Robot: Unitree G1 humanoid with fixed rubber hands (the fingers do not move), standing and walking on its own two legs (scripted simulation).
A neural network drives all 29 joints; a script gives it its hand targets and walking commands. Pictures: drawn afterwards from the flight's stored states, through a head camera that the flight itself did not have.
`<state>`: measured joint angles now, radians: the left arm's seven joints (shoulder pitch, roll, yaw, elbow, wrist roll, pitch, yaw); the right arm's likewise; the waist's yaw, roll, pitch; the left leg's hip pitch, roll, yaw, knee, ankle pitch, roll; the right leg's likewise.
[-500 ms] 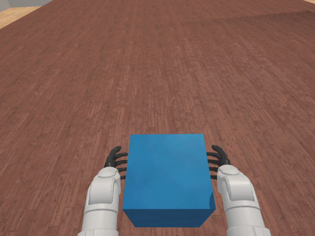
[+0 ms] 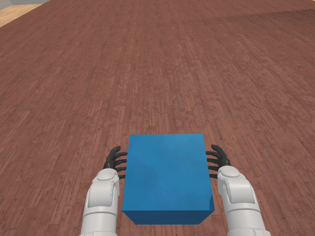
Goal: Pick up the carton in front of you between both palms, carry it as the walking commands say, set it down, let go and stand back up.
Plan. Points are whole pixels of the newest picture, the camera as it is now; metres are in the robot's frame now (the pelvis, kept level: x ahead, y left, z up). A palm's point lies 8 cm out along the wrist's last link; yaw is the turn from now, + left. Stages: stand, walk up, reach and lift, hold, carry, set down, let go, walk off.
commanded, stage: carry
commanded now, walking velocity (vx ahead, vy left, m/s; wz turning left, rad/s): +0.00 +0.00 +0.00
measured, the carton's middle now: (166, 182) +0.31 +0.00 -0.07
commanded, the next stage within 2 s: hold in 0.82 s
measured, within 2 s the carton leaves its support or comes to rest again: neither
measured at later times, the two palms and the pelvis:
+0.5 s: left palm (106, 171) +0.29 +0.16 +0.04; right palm (220, 170) +0.28 -0.14 +0.04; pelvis +0.00 +0.01 +0.00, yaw +0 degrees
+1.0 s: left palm (98, 180) +0.27 +0.18 +0.03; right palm (213, 173) +0.28 -0.12 +0.03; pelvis +0.00 +0.01 +0.01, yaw +9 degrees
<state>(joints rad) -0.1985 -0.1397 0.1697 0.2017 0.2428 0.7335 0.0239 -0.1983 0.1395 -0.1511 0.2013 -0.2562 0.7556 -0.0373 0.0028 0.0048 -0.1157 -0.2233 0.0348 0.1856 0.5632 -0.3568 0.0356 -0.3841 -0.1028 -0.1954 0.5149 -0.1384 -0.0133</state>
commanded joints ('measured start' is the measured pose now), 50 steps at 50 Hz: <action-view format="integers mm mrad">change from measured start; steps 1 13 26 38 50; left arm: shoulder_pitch -462 -406 -431 -403 -331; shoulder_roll -944 -932 -936 -944 -925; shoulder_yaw -538 -548 -514 -568 -460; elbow -74 -105 -33 -100 -36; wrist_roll -268 -258 -253 -288 -193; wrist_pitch -43 -41 -42 -37 -124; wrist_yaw -242 -235 -243 -237 -196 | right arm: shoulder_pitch -471 -436 -474 -428 -488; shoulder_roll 933 912 922 930 856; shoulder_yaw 530 551 526 571 628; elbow -101 -118 -98 -134 -258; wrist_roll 271 279 270 296 304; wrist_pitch -64 -58 -68 -59 -108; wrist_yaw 245 240 247 241 257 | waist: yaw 2 -2 0 -1 44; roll -13 -10 -13 1 -3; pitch -171 -228 -163 -215 -158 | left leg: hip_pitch -50 -35 -39 -18 160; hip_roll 120 123 130 125 -97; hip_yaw -125 -122 -132 -120 -311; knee -155 -117 -157 -120 -221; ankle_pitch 138 230 186 282 484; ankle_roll -9 -3 2 5 -9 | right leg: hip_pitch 165 200 165 185 445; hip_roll -85 -87 -79 -73 215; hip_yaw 119 101 111 95 258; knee -51 -16 -40 -15 -92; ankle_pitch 98 175 88 160 276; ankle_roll -13 -12 -9 -3 19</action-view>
